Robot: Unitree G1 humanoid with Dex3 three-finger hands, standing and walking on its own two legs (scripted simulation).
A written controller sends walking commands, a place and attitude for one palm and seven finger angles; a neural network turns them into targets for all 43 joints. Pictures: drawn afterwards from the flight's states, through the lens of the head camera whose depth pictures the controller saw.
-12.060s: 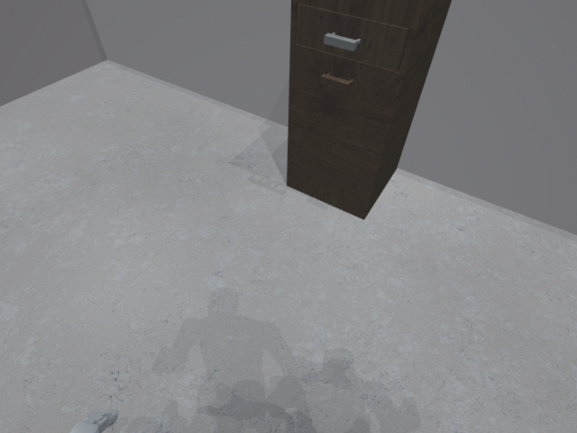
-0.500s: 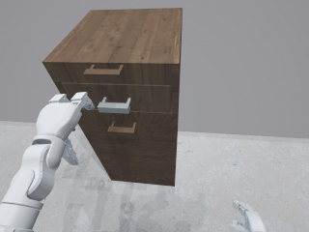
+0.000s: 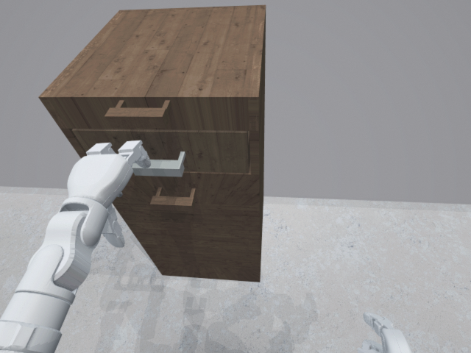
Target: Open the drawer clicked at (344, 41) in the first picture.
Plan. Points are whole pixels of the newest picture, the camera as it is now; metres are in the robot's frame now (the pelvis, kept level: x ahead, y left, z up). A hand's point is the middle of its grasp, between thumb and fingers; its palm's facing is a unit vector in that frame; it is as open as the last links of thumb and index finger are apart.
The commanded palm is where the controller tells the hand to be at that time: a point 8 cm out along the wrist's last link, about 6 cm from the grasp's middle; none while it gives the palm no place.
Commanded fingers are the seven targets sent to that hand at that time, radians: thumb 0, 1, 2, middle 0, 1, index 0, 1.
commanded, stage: move the hooked fingers above the handle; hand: left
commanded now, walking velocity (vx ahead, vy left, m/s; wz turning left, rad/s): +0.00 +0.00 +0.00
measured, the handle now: (160, 161) +0.49 +0.23 +0.02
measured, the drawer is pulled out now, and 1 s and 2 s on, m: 0.00 0.00 0.00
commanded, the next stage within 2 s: none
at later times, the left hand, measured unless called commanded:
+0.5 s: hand (141, 188) +0.37 +0.21 +0.07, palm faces -0.02 -0.09 -1.00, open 13.8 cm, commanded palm +0.36 +0.23 +0.15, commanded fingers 0.00 -0.50 0.30 -0.30 -1.20 -0.30 -1.20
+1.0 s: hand (160, 166) +0.43 +0.20 +0.07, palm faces -0.01 -0.06 -1.00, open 13.8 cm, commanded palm +0.40 +0.23 +0.13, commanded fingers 0.00 -0.50 0.30 -0.30 -1.20 -0.30 -1.20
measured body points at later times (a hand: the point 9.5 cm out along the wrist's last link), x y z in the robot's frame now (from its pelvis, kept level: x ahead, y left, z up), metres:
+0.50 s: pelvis +0.01 +0.00 -0.01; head +0.05 -0.02 +0.44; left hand +0.36 +0.22 +0.13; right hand +0.18 -0.24 -0.13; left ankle +0.02 +0.12 -0.73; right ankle -0.04 -0.11 -0.73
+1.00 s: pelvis +0.00 +0.00 -0.01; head +0.04 -0.03 +0.44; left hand +0.42 +0.20 +0.13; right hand +0.09 -0.27 -0.14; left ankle +0.02 +0.12 -0.73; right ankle -0.04 -0.11 -0.73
